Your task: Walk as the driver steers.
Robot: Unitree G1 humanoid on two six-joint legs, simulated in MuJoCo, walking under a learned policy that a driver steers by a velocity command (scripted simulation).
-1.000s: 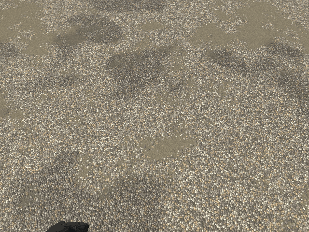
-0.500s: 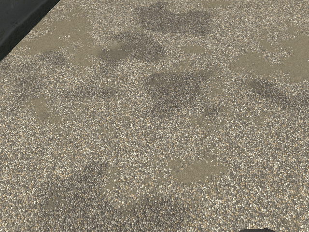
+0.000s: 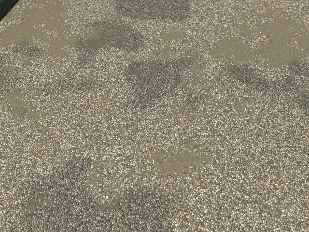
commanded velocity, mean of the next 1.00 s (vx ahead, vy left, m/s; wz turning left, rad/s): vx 0.01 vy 0.00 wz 0.00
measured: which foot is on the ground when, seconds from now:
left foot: down 0.00-1.00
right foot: down 0.00-1.00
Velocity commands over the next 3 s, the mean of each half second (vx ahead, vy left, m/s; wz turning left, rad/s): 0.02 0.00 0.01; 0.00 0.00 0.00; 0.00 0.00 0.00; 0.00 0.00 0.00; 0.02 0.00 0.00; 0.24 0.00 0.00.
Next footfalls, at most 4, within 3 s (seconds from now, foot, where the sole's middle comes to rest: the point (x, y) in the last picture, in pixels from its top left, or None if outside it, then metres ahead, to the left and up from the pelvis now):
none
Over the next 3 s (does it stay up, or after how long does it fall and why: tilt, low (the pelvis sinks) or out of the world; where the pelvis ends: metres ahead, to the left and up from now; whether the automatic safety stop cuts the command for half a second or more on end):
stays up -0.01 0.00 -0.01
